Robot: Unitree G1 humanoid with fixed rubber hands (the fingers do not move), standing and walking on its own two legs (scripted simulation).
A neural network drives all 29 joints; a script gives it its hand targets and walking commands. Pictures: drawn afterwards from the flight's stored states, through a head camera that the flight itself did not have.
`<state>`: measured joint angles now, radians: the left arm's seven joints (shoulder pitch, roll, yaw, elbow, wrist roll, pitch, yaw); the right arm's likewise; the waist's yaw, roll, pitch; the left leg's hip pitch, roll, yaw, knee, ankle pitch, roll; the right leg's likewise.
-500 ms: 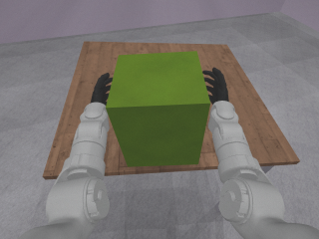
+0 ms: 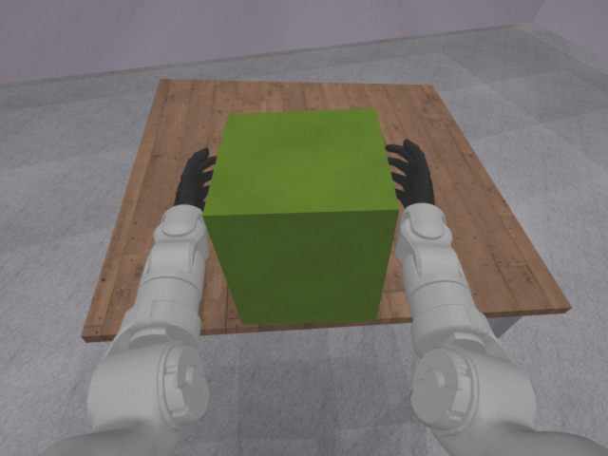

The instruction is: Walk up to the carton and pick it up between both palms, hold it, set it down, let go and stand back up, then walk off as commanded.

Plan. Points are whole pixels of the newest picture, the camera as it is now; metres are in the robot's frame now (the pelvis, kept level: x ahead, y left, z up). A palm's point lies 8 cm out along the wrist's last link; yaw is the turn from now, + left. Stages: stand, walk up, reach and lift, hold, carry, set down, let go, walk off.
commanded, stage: set down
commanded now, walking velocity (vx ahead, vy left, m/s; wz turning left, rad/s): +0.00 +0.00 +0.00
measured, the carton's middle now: (305, 222) +0.44 +0.00 +0.06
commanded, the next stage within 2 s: none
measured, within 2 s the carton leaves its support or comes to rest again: rests again in 0.42 s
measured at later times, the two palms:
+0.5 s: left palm (194, 209) +0.43 +0.16 +0.10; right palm (419, 207) +0.41 -0.14 +0.12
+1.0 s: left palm (200, 210) +0.43 +0.15 +0.09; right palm (423, 216) +0.41 -0.15 +0.11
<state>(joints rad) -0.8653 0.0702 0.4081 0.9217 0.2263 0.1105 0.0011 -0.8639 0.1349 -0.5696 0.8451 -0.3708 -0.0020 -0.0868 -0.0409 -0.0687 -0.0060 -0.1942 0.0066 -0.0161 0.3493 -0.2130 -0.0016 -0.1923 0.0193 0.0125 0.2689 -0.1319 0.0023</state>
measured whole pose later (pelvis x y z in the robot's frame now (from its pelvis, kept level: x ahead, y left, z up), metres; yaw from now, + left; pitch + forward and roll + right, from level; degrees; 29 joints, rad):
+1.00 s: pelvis +0.00 +0.00 +0.00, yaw +0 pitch +3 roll -1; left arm -0.86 0.02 0.50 0.93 0.29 0.01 -0.05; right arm -0.81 0.14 -0.63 0.83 -0.43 -0.07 -0.05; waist -0.04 -0.07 0.01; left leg -0.19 0.01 -0.02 0.35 -0.21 0.00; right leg -0.19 0.02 0.01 0.27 -0.13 0.00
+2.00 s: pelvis -0.01 +0.01 +0.00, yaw +0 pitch +5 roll -2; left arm -0.86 0.18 0.18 1.20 0.07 -0.10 0.04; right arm -0.77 -0.04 -0.21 1.07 0.06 -0.19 -0.15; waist -0.04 -0.04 -0.03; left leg -0.29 0.01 -0.02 0.44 -0.24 0.00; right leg -0.26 0.02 0.01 0.30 -0.13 0.01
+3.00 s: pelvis -0.05 +0.00 -0.01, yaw +0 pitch +1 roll -1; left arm -0.30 0.23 0.14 0.67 -0.09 -0.02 -0.02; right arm -0.26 -0.04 -0.03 0.58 0.18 -0.08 -0.18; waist -0.04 -0.03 -0.07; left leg -0.28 0.01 -0.02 0.45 -0.20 0.00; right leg -0.26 0.02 0.01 0.34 -0.10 0.01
